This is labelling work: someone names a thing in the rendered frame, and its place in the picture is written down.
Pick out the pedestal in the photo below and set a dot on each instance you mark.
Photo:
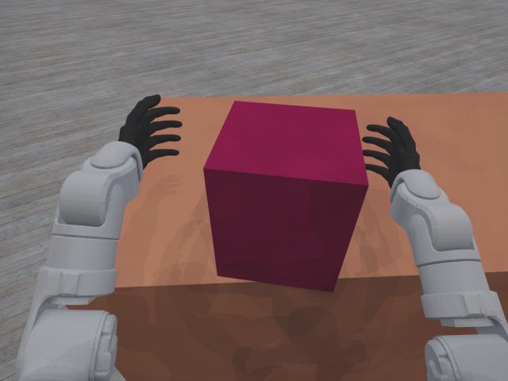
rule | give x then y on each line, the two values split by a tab
178	321

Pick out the left robot upper arm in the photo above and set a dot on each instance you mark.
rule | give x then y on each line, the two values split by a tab
71	345

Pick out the right robot forearm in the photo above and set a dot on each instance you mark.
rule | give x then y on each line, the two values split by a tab
440	233

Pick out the right robot upper arm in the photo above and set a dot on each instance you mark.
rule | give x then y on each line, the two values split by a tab
476	357

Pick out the left robot hand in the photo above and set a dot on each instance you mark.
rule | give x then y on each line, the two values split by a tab
138	129

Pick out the left robot forearm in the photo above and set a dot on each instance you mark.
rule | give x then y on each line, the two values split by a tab
89	213

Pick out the right robot hand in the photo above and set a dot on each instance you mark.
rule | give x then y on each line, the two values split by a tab
402	150

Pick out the carton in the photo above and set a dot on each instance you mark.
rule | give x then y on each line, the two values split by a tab
285	185

